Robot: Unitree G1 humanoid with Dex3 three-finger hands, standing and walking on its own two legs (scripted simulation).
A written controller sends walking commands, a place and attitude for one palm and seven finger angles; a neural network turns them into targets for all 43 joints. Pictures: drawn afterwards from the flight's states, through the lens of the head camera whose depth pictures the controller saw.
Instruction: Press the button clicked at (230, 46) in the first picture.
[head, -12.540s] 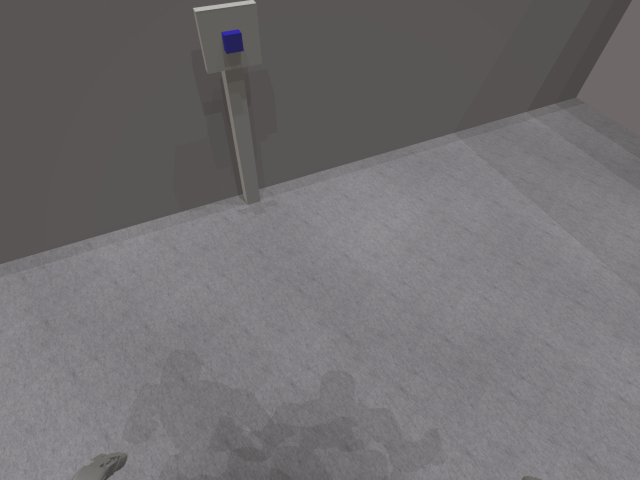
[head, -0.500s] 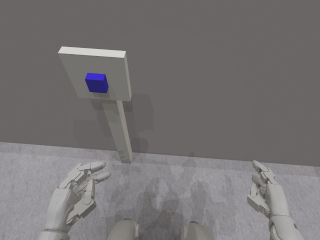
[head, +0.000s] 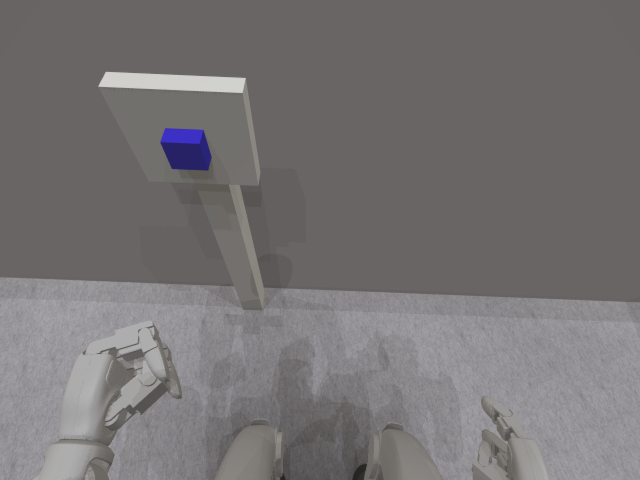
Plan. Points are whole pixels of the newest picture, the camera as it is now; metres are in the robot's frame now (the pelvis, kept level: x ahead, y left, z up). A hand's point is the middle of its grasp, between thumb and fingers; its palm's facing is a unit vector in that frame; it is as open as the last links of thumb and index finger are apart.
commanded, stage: raise the hand and make a fist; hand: left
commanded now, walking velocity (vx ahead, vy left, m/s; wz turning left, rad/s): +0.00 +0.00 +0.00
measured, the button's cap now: (187, 148) +0.54 +0.22 +0.05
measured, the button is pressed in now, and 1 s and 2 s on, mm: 0 0 0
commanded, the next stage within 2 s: aim a knuckle at the button in 1.10 s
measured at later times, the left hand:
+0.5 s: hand (140, 364) +0.24 +0.21 +0.03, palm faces +0.00 -1.00 -0.03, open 3.1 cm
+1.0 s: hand (138, 357) +0.24 +0.21 +0.04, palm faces +0.00 -1.00 -0.05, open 3.1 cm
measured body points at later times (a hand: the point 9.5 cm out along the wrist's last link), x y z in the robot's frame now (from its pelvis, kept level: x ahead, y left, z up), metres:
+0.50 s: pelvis +0.02 +0.01 +0.00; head +0.12 +0.03 +0.44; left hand +0.23 +0.26 +0.04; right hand +0.23 -0.21 -0.07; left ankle +0.02 +0.11 -0.64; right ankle +0.04 -0.11 -0.64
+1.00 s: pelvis +0.02 +0.01 +0.01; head +0.11 +0.02 +0.45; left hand +0.24 +0.26 +0.05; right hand +0.20 -0.24 -0.08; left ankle +0.02 +0.11 -0.64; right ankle +0.04 -0.11 -0.64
